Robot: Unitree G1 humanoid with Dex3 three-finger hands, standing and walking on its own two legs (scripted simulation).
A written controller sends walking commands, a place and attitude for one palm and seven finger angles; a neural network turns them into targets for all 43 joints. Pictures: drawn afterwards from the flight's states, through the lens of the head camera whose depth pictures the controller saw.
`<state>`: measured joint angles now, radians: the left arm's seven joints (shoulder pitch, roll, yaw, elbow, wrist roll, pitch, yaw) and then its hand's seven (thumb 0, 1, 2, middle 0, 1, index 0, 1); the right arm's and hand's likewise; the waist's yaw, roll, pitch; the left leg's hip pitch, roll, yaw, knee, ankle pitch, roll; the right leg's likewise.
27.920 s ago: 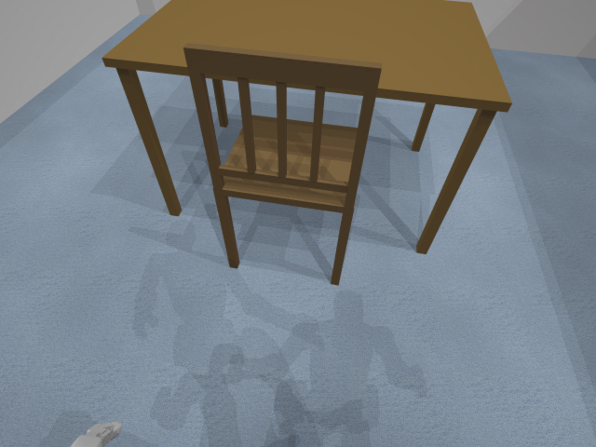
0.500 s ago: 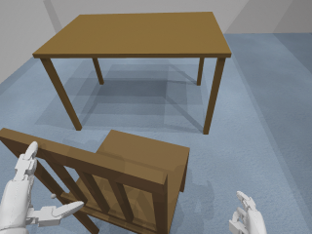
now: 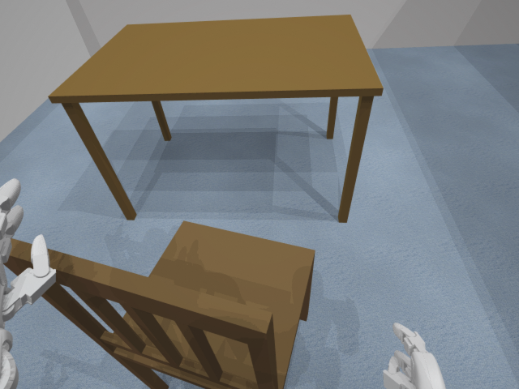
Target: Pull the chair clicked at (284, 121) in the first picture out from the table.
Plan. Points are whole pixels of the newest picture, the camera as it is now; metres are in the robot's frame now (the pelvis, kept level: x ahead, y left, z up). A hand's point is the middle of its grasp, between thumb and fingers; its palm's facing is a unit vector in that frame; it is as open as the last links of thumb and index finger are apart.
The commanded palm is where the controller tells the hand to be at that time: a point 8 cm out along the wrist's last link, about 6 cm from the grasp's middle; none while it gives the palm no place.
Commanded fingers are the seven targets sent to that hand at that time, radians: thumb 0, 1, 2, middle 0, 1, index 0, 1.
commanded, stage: draw the hand back to the body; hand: left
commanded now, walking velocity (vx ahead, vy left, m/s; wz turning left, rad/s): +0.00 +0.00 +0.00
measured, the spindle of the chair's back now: (156, 334) +0.23 +0.23 -0.09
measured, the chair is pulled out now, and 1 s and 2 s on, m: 0.62 0.62 0.62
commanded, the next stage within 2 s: step back with the hand held close in 0.24 s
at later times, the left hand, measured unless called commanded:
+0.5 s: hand (53, 275) +0.20 +0.27 +0.16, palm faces +0.44 -0.78 -0.45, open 7.4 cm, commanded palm +0.13 +0.30 +0.18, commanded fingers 0.00 0.90 0.90 -0.20 -0.30 -0.20 -0.30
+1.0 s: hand (8, 353) +0.12 +0.27 +0.15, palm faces +0.43 -0.78 -0.46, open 7.4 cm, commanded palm +0.06 +0.31 +0.18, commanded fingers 0.00 0.90 0.90 -0.20 -0.30 -0.20 -0.30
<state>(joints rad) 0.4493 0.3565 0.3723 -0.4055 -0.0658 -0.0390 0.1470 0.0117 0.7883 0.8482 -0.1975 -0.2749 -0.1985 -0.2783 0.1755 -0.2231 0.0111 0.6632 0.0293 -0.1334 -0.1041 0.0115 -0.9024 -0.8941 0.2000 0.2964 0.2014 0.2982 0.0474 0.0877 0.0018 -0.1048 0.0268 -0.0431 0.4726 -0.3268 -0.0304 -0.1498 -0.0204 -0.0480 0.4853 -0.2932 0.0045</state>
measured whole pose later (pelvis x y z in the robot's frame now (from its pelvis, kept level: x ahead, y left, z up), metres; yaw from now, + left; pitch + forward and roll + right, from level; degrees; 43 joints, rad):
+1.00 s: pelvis -0.09 +0.01 +0.00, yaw -1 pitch +0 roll -1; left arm 0.56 0.38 0.38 -0.50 -0.04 -0.12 0.18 0.02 0.89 0.90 -0.21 -0.30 -0.22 -0.30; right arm 0.18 -0.22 0.00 0.59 0.02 -0.05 -0.11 0.01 -0.90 -0.89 0.20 0.30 0.20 0.30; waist 0.02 0.02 0.02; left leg -0.33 0.02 -0.03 0.55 -0.24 -0.01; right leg -0.34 -0.03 -0.03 0.48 -0.15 0.01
